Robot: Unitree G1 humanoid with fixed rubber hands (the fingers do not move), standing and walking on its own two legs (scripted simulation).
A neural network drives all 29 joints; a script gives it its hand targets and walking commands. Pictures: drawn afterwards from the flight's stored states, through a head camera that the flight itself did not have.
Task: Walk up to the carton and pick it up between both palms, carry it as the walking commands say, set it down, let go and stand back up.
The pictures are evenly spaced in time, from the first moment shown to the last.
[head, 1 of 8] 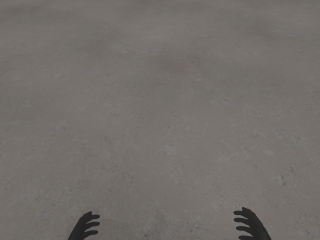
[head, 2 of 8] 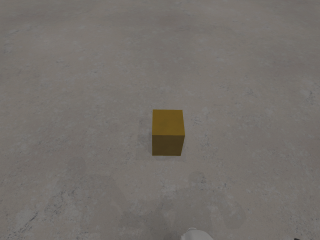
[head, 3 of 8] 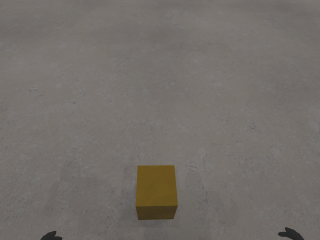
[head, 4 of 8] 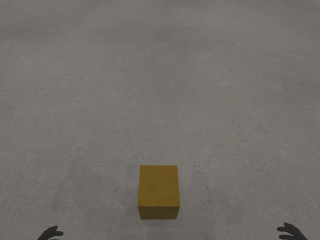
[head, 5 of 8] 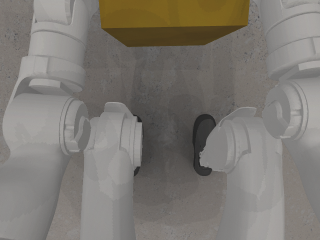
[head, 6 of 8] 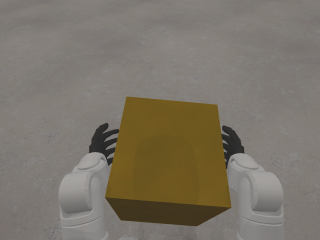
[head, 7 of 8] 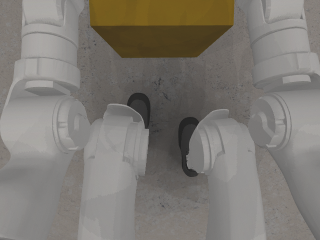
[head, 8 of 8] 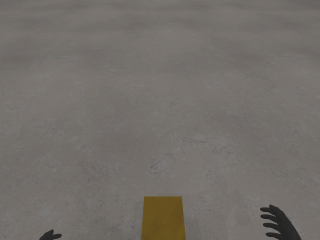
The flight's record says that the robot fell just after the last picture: no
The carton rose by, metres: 0.69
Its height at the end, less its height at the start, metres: +0.00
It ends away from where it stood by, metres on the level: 1.11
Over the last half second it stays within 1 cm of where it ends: yes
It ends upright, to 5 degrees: yes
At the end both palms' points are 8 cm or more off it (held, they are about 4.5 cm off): yes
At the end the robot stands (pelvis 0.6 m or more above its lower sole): yes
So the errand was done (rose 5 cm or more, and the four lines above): yes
